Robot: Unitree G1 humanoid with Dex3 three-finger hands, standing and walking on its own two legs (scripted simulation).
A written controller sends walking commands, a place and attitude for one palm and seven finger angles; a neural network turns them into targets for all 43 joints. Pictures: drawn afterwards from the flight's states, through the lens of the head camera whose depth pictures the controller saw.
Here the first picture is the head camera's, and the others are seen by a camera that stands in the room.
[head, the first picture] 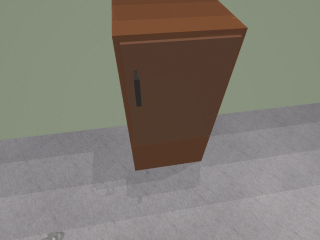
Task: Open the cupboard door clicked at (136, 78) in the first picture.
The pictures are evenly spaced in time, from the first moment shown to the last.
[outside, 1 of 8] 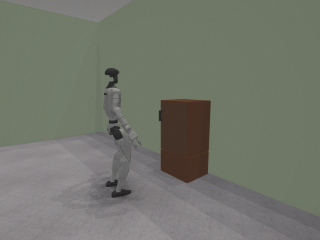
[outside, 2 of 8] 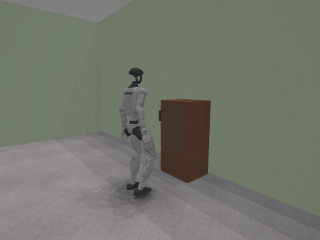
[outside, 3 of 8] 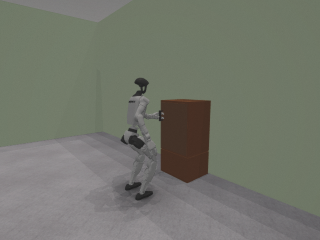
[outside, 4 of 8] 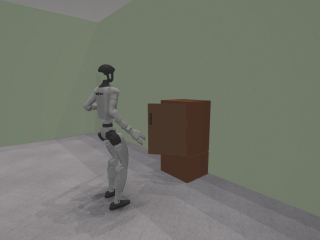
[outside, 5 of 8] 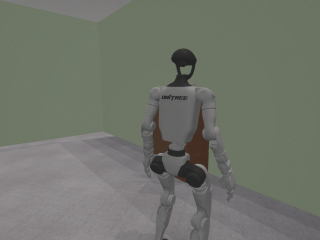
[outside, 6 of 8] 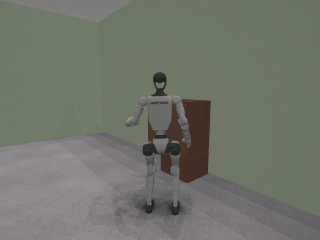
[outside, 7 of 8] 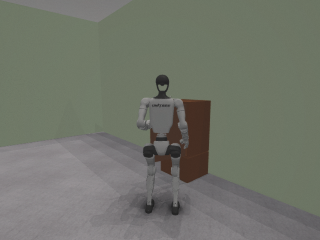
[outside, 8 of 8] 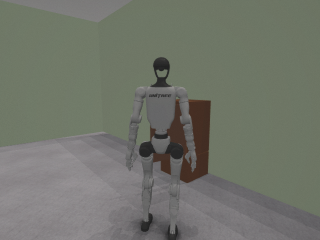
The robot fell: no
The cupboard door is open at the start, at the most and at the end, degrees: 0 79 78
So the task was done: yes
